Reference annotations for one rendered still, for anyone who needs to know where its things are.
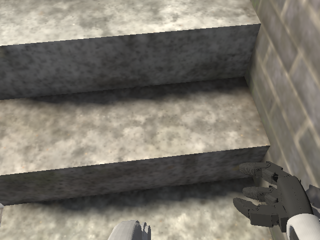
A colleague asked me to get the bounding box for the right robot hand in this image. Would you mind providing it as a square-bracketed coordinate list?
[233, 161, 314, 233]

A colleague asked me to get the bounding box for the right robot forearm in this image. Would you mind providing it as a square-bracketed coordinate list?
[286, 213, 320, 240]

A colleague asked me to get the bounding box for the left robot thigh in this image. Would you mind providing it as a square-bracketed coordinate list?
[108, 220, 151, 240]

